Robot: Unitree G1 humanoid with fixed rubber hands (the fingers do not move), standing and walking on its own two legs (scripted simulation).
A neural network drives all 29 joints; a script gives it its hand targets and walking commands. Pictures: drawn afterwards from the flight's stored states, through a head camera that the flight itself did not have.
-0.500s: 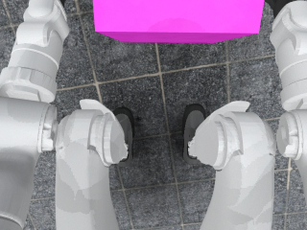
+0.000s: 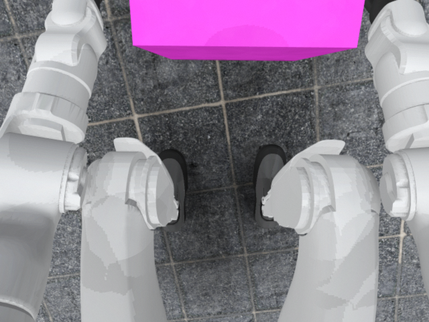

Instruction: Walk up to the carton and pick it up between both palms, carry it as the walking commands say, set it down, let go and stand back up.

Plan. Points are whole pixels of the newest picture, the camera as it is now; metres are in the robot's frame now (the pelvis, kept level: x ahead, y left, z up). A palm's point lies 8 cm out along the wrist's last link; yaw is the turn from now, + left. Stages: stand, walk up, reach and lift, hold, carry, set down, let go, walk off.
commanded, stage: reach and lift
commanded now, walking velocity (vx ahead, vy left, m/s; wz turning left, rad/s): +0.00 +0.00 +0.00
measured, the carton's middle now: out of the picture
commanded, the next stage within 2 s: none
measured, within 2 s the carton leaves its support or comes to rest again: leaves its support in 1.08 s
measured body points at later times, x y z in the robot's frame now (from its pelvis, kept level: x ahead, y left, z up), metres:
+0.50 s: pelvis -0.01 +0.00 +0.00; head +0.37 -0.03 +0.23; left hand +0.55 +0.15 -0.19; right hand +0.53 -0.21 -0.20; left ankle +0.12 +0.12 -0.34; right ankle +0.13 -0.12 -0.34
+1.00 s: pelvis -0.01 +0.00 -0.01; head +0.36 -0.02 +0.23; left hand +0.55 +0.15 -0.19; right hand +0.53 -0.20 -0.19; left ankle +0.12 +0.12 -0.34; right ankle +0.13 -0.12 -0.34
